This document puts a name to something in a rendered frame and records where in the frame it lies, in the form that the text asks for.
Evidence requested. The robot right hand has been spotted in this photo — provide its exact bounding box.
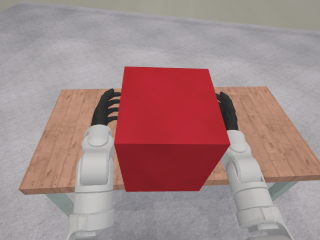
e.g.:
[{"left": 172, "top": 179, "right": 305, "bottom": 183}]
[{"left": 215, "top": 91, "right": 239, "bottom": 131}]

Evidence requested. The robot left hand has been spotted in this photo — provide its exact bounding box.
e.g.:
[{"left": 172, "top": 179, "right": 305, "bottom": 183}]
[{"left": 91, "top": 88, "right": 121, "bottom": 126}]

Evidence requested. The table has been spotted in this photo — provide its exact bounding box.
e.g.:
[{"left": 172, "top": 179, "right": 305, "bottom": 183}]
[{"left": 18, "top": 86, "right": 320, "bottom": 217}]

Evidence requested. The robot right forearm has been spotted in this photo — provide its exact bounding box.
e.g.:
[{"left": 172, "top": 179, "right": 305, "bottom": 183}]
[{"left": 220, "top": 130, "right": 294, "bottom": 240}]

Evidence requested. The carton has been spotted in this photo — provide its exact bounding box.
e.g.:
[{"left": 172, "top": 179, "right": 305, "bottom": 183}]
[{"left": 114, "top": 66, "right": 231, "bottom": 192}]

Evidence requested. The robot left forearm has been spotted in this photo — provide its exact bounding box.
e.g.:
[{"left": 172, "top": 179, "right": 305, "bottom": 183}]
[{"left": 66, "top": 124, "right": 114, "bottom": 240}]

